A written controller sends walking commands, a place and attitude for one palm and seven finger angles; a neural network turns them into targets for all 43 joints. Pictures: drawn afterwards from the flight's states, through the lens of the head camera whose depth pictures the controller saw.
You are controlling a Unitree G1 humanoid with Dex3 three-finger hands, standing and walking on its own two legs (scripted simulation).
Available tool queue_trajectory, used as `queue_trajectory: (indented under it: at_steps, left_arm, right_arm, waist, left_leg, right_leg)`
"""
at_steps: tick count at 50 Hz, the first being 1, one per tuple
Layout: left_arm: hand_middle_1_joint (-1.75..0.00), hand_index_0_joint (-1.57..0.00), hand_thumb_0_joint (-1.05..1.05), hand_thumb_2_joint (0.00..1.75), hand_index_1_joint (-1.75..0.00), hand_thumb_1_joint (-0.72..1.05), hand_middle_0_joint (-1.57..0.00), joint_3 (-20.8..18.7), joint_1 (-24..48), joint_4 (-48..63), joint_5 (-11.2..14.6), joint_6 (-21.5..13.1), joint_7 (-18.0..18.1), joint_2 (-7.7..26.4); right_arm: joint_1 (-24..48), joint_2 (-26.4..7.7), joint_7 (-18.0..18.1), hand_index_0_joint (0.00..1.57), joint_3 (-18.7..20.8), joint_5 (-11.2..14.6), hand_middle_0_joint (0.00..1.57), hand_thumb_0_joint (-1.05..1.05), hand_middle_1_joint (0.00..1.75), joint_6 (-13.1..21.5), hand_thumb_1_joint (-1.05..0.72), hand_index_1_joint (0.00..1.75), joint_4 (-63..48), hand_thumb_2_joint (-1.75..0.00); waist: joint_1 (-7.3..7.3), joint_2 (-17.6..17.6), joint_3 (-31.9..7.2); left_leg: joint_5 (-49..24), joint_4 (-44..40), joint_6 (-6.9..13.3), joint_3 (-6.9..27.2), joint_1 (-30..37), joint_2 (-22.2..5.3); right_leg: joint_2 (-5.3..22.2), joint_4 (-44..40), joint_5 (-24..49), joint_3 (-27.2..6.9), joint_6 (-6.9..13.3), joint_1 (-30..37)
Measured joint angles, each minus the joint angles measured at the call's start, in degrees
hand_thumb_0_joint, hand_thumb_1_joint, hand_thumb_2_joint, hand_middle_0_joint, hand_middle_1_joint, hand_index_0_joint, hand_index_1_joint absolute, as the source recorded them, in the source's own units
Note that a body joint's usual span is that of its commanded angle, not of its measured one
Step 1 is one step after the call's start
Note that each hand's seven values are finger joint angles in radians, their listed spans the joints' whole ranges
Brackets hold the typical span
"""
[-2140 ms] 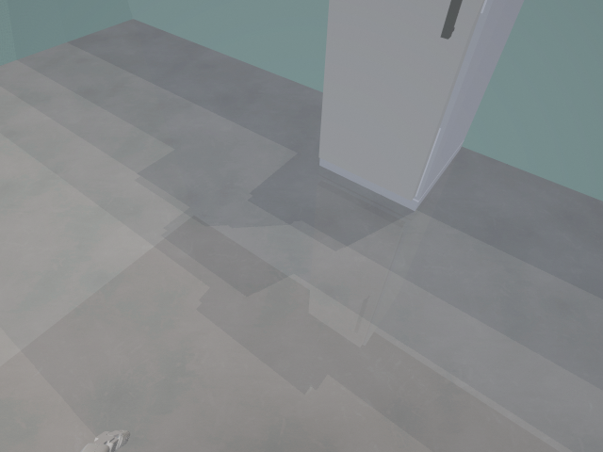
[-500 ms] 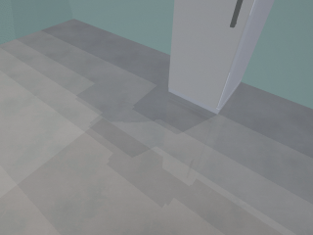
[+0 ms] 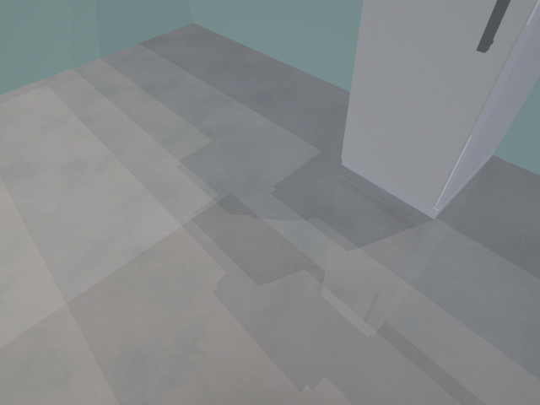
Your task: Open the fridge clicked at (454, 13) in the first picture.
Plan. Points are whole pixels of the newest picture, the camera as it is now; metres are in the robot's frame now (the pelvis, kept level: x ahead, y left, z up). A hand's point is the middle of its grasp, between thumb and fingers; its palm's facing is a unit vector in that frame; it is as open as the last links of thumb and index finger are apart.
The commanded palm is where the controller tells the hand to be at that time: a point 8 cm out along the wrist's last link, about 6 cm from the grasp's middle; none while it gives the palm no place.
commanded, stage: walk to a spot facing it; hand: right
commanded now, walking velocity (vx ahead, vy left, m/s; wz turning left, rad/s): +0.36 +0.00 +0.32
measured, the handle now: out of the picture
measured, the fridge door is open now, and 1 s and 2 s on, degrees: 0 0 0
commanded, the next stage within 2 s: turn to face it in 1.14 s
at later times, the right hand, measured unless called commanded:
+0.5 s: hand (349, 306) +0.34 -0.13 -0.18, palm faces -0.16 +0.97 -0.19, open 7.3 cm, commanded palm none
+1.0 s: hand (365, 246) +0.49 -0.18 -0.17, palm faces -0.21 +0.97 -0.14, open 7.4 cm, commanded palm none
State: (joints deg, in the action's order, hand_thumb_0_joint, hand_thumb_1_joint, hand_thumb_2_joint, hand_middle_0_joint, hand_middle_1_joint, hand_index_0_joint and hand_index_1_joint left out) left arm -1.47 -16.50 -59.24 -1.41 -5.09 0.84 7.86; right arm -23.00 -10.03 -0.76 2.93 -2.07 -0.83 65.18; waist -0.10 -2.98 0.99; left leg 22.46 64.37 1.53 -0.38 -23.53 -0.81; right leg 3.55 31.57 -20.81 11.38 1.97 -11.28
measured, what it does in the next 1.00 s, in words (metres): walks ahead, turning left: left foot, then right foot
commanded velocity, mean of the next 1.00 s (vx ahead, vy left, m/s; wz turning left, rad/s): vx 0.36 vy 0.00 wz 0.28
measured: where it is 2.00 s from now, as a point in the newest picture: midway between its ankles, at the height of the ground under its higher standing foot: (256, 298)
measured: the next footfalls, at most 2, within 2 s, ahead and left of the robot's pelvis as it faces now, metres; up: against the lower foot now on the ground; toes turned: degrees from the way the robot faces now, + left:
left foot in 0.34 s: +0.30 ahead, +0.12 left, +0.00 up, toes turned +15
right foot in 0.76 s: +0.48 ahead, -0.09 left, +0.00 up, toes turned +0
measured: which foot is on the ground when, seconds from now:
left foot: up 0.00-0.32, down 0.34-0.78, up 0.80-1.00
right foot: down 0.00-0.34, up 0.36-0.74, down 0.76-1.00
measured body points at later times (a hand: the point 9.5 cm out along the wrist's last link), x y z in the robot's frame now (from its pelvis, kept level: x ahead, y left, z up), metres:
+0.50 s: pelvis +0.22 +0.03 -0.01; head +0.25 +0.03 +0.44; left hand +0.13 +0.24 -0.16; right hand +0.35 -0.18 -0.16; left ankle +0.26 +0.11 -0.73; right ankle +0.17 -0.11 -0.64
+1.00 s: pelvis +0.43 +0.00 +0.01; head +0.45 -0.02 +0.46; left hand +0.39 +0.23 -0.13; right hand +0.50 -0.23 -0.16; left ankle +0.40 +0.14 -0.64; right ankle +0.44 -0.09 -0.73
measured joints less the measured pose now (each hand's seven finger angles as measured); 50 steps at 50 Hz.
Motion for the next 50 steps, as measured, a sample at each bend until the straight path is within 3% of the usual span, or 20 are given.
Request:
queue_trajectory:
  at_steps: [4, 8, 11, 14, 16, 17, 18, 20, 21, 23, 27, 30, 34, 38, 41, 44, 46, 50]
  left_arm:
    - [-0.3, -0.2, 0.0, 0.9, -0.3, 0.92, -0.2, 0.4, -3.8, -2.6, 0.0, -0.3, 0.6, -1.4]
    - [-0.3, -0.2, 0.0, 0.9, -0.3, 0.92, -0.2, 0.5, -7.6, -5.1, -0.1, -0.1, 0.7, -2.5]
    - [-0.3, -0.2, 0.0, 0.9, -0.3, 0.92, -0.2, 0.5, -9.9, -6.6, -0.3, 0.3, 0.7, -2.8]
    - [-0.3, -0.2, 0.0, 0.9, -0.3, 0.91, -0.2, 0.3, -12.0, -7.9, -0.3, 0.9, 0.6, -2.7]
    - [-0.3, -0.2, 0.0, 0.9, -0.3, 0.91, -0.2, 0.2, -13.4, -8.9, -0.2, 1.6, 0.4, -2.5]
    - [-0.3, -0.2, 0.0, 0.9, -0.3, 0.91, -0.2, 0.1, -14.4, -9.4, 0.0, 2.0, 0.2, -2.7]
    - [-0.3, -0.2, 0.0, 0.9, -0.3, 0.91, -0.2, 0.1, -14.7, -9.7, 0.4, 2.5, -0.1, -2.7]
    - [-0.3, -0.2, 0.01, 0.9, -0.3, 0.91, -0.2, -0.2, -12.3, -9.4, 0.8, 3.5, -0.1, -1.9]
    - [-0.3, -0.2, 0.01, 0.9, -0.3, 0.91, -0.2, -0.5, -10.7, -8.8, 0.7, 3.7, -0.2, -1.5]
    - [-0.3, -0.2, 0.01, 0.9, -0.3, 0.91, -0.2, -0.7, -7.3, -6.9, 0.3, 3.8, -0.3, -0.9]
    - [-0.3, -0.2, 0.01, 0.9, -0.3, 0.91, -0.2, -1.2, -1.4, -2.1, -0.2, 3.6, -0.6, -0.3]
    - [-0.3, -0.2, 0.01, 0.9, -0.3, 0.94, -0.2, -1.8, 2.1, -0.2, -0.5, 3.9, -0.5, 0.8]
    - [-0.3, -0.2, 0.01, 0.9, -0.3, 0.95, -0.2, -2.0, 4.7, 0.8, -0.3, 3.6, -1.7, 2.5]
    - [-0.3, -0.2, 0.01, 0.9, -0.3, 0.94, -0.19, -1.8, 6.2, 1.6, -0.3, 2.6, -2.1, 3.3]
    - [-0.3, -0.2, 0.01, 0.9, -0.3, 0.93, -0.19, -1.3, 7.2, 2.2, -0.8, 1.0, -1.7, 2.3]
    - [-0.3, -0.2, 0.0, 0.9, -0.3, 0.92, -0.2, -0.7, 5.5, 2.2, -0.7, 0.3, -1.0, 0.9]
    - [-0.3, -0.2, 0.0, 0.9, -0.3, 0.94, -0.2, -1.2, 3.7, 1.4, -0.3, 0.1, 0.1, 0.2]
    - [-0.3, -0.2, -0.01, 0.9, -0.3, 0.96, -0.2, -1.4, -0.3, -0.8, -0.1, 0.2, 0.5, 0.5]
  right_arm:
    - [5.6, -1.7, -0.3, 0.2, 0.9, -0.2, 0.2, 0.01, 0.3, 0.4, -0.91, 0.3, -3.5, -0.9]
    - [11.7, -2.6, -0.5, 0.19, 1.3, -0.2, 0.2, 0.01, 0.3, 0.3, -0.91, 0.3, -6.5, -0.9]
    - [16.1, -2.7, -0.6, 0.19, 1.1, -0.1, 0.19, 0.0, 0.3, 0.4, -0.91, 0.3, -8.2, -0.9]
    - [19.5, -2.3, -0.6, 0.19, 0.6, 0.0, 0.19, 0.0, 0.3, 1.0, -0.91, 0.3, -9.5, -0.9]
    - [20.6, -2.0, -0.5, 0.19, 0.4, -0.2, 0.19, 0.0, 0.3, 2.0, -0.91, 0.3, -10.4, -0.9]
    - [20.5, -2.1, -0.6, 0.19, 0.1, -0.3, 0.19, 0.0, 0.3, 2.8, -0.91, 0.3, -10.7, -0.9]
    - [20.2, -2.1, -0.4, 0.19, 0.2, -0.3, 0.2, 0.0, 0.3, 3.8, -0.91, 0.3, -11.0, -0.9]
    - [19.3, -1.3, 0.2, 0.19, 0.1, 0.6, 0.2, 0.0, 0.3, 4.6, -0.91, 0.3, -10.8, -0.9]
    - [18.4, -1.1, 0.4, 0.19, -0.1, 0.8, 0.2, 0.0, 0.3, 4.6, -0.91, 0.3, -10.4, -0.9]
    - [16.2, -0.5, 0.9, 0.2, -0.4, 1.0, 0.2, 0.0, 0.3, 4.5, -0.91, 0.3, -8.9, -0.9]
    - [11.7, -0.6, 2.0, 0.2, 0.6, 0.9, 0.2, -0.01, 0.3, 4.3, -0.95, 0.3, -6.2, -0.9]
    - [9.0, -1.1, 1.5, 0.2, 0.3, 0.6, 0.2, -0.01, 0.3, 4.1, -0.95, 0.3, -4.8, -0.9]
    - [5.6, -1.3, 1.0, 0.2, 0.1, 0.4, 0.2, -0.01, 0.3, 4.1, -0.94, 0.3, -3.6, -0.9]
    - [2.2, -1.2, 0.7, 0.2, 0.1, 0.5, 0.2, 0.0, 0.3, 3.6, -0.92, 0.3, -2.6, -0.9]
    - [1.3, -1.3, 0.5, 0.2, 0.3, 0.7, 0.2, 0.0, 0.3, 2.4, -0.92, 0.3, -1.4, -0.9]
    - [2.2, -1.1, 0.1, 0.2, 0.5, 0.3, 0.2, 0.01, 0.3, 1.6, -0.91, 0.3, -0.8, -0.9]
    - [3.3, -1.0, -0.1, 0.19, 0.9, 0.1, 0.2, 0.01, 0.3, 1.4, -0.91, 0.3, -1.4, -0.9]
    - [5.9, -0.7, -0.4, 0.19, 1.6, -0.2, 0.2, 0.01, 0.3, 0.6, -0.91, 0.3, -3.8, -0.9]
  waist:
    - [-0.16, 0.5, 0.2]
    - [0.66, 1.1, 1.4]
    - [1.98, 1.6, 2.9]
    - [3.31, 2.5, 4.4]
    - [3.47, 3.0, 4.8]
    - [3.39, 2.2, 4.5]
    - [2.86, 1.7, 4.2]
    - [2.77, 2.8, 5.0]
    - [2.97, 3.1, 5.1]
    - [3.21, 3.3, 4.6]
    - [2.96, 3.6, 2.3]
    - [1.99, 3.9, 1.0]
    - [-0.16, 3.6, 0.2]
    - [-1.75, 2.8, 0.0]
    - [-1.96, 0.7, 1.0]
    - [-1.27, 0.8, 1.1]
    - [-1.19, 0.7, 1.0]
    - [-1.13, 0.7, 0.7]
  left_leg:
    - [-6.5, 1.6, -0.9, -2.5, -7.7, -2.3]
    - [-11.7, -7.3, -1.2, -4.3, -11.3, -3.7]
    - [-13.6, -18.0, -0.4, -6.1, -10.7, -3.3]
    - [-12.6, -24.8, 1.5, -8.1, -8.4, -1.1]
    - [-12.0, -28.3, 3.0, -9.6, -4.7, 0.8]
    - [-12.7, -30.4, 4.1, -9.8, -1.9, 0.9]
    - [-15.1, -29.6, 4.9, -9.6, -1.7, 0.7]
    - [-11.1, -25.8, 5.2, -9.5, -1.1, 1.9]
    - [-9.4, -26.1, 4.9, -9.3, 0.2, 2.4]
    - [-8.7, -29.1, 4.2, -8.7, 3.1, 3.4]
    - [-9.7, -35.3, 3.6, -7.4, 7.7, 4.3]
    - [-9.2, -38.1, 3.0, -6.5, 10.6, 4.4]
    - [-6.9, -39.3, 1.5, -5.7, 14.1, 3.8]
    - [-2.0, -36.3, -0.7, -4.7, 16.6, 2.6]
    - [4.1, -18.4, 0.1, -2.2, 11.0, 0.6]
    - [0.9, -1.3, 0.5, -2.3, 2.6, -0.5]
    - [-3.1, 2.4, 0.0, -2.3, -1.9, -1.9]
    - [-9.1, 2.3, -1.4, -2.2, -8.8, -4.3]
  right_leg:
    - [0.0, -7.8, 1.3, 1.9, -0.2, 6.4]
    - [-0.3, -12.7, 0.9, 3.6, -0.9, 11.9]
    - [-0.4, -14.8, -0.5, 5.0, -1.7, 15.9]
    - [0.5, -13.8, -3.7, 6.2, -3.0, 18.9]
    - [1.9, -7.9, -7.1, 6.7, -3.7, 19.2]
    - [2.5, -1.0, -8.6, 6.5, -3.8, 17.4]
    - [3.1, 10.0, -8.8, 4.9, -3.6, 13.5]
    - [3.4, 31.0, -7.5, -2.1, -2.7, 4.2]
    - [3.3, 37.6, -5.5, -4.5, -2.5, -0.1]
    - [4.1, 42.5, -1.9, -6.9, -2.5, -7.7]
    - [6.6, 34.5, 2.1, -8.0, -3.5, -17.6]
    - [7.3, 24.6, 5.4, -7.4, -4.2, -19.9]
    - [6.3, 12.8, 7.2, -6.4, -4.2, -18.0]
    - [4.1, 2.3, 8.2, -4.2, -3.6, -11.1]
    - [2.8, 4.2, 6.9, -1.3, -0.6, -8.8]
    - [2.5, 0.7, 5.8, 0.6, -0.2, -4.4]
    - [2.0, -3.1, 6.2, 2.0, -0.3, -1.1]
    - [1.5, -8.9, 6.3, 4.5, -0.6, 4.2]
